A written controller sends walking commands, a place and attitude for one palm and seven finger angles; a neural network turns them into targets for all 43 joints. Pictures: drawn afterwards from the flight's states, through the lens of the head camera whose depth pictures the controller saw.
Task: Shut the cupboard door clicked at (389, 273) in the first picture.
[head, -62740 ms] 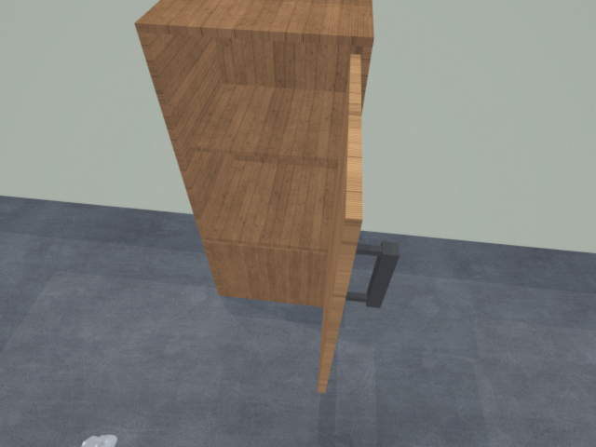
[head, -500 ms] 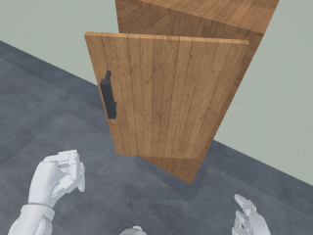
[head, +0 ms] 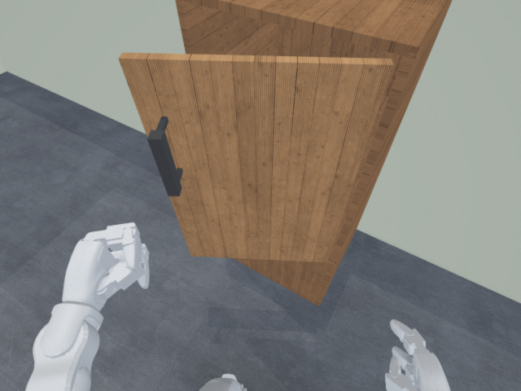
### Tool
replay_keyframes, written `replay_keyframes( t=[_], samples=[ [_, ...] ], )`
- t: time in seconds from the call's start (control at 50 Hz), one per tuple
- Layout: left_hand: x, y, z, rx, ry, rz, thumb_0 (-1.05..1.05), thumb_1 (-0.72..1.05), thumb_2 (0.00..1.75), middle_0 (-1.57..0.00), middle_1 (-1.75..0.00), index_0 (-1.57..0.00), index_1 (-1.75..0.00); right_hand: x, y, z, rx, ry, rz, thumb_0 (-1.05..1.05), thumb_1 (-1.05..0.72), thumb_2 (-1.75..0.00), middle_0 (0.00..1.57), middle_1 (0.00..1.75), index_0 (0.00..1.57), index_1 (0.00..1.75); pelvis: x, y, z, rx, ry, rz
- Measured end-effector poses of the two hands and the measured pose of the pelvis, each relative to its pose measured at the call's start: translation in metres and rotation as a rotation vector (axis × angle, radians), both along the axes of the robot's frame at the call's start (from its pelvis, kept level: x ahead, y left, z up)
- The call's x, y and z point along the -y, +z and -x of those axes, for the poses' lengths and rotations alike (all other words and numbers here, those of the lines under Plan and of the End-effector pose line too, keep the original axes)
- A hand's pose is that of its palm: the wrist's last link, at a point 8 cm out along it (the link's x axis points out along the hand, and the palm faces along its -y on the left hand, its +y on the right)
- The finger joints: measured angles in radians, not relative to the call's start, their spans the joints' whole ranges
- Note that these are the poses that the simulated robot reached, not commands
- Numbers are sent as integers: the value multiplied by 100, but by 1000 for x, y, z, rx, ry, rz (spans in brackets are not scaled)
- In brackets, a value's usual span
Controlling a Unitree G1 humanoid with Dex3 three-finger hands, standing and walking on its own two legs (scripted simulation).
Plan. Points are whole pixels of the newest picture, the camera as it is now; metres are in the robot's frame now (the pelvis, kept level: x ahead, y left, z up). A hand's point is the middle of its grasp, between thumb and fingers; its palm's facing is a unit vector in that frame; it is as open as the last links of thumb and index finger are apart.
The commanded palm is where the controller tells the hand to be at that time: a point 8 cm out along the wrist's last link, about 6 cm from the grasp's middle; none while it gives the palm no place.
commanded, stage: bring the fist close to the handle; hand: left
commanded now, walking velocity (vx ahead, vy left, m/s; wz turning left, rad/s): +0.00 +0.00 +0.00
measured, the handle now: (169, 157) +0.48 +0.20 +0.08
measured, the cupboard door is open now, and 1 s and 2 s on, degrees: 28 28 19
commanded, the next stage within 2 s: push the door shut along its arc in 1.12 s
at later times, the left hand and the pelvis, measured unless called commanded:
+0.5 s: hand (166, 225) +0.33 +0.17 +0.08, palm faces +0.00 -1.00 -0.03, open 3.1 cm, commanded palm +0.31 +0.22 +0.08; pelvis +0.00 +0.00 +0.00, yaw -1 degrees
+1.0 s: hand (177, 207) +0.37 +0.16 +0.08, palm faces +0.02 -1.00 -0.03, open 3.1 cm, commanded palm +0.34 +0.21 +0.08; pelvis +0.00 +0.01 +0.01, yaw -2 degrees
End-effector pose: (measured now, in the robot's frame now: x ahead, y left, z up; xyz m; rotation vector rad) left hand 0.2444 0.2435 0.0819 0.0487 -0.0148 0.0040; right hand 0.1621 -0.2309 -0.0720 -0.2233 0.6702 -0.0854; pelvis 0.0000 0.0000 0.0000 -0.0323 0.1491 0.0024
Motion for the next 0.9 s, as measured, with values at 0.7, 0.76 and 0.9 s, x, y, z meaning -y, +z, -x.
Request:
replay_keyframes(
  t=[0.7,0.76,0.9],
  samples=[
    [32,1,-95,10,-4,21,2,90,90,-130,-150,-130,-150,7,-13,35,-164,-81,-17,2,-91,-90,20,30,20,30,-6,6,-4,-21,-30,-16],
    [32,0,-103,10,5,21,2,90,90,-130,-150,-130,-150,8,-15,42,-188,-89,-12,2,-91,-90,20,30,20,30,-6,6,-3,-24,-31,-16],
    [32,2,-106,26,4,18,2,90,90,-130,-150,-130,-150,12,-17,56,-225,-117,-12,2,-91,-90,20,30,20,30,-9,6,-3,-25,-39,-15]
  ],
)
